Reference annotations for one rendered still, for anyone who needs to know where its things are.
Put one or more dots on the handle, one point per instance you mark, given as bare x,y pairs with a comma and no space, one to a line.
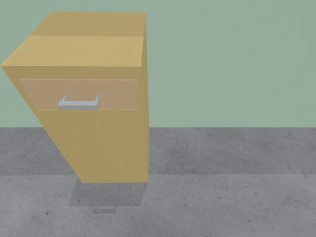
78,105

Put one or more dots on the cabinet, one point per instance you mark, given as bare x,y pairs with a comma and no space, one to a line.
104,145

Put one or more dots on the drawer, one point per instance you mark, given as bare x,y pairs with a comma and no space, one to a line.
115,94

